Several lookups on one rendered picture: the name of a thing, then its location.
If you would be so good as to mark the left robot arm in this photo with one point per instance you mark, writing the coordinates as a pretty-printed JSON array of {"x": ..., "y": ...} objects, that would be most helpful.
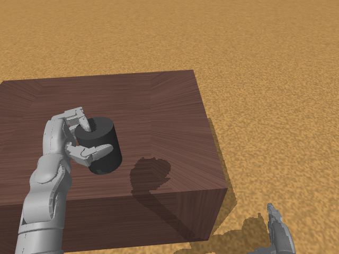
[{"x": 43, "y": 214}]

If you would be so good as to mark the can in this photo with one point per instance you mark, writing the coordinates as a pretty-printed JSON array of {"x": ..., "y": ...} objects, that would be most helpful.
[{"x": 102, "y": 132}]

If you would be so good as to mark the right robot hand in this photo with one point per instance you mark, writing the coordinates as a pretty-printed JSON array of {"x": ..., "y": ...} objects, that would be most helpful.
[{"x": 279, "y": 234}]

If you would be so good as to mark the left robot hand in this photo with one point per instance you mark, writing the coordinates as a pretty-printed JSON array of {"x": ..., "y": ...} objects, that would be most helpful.
[{"x": 58, "y": 138}]

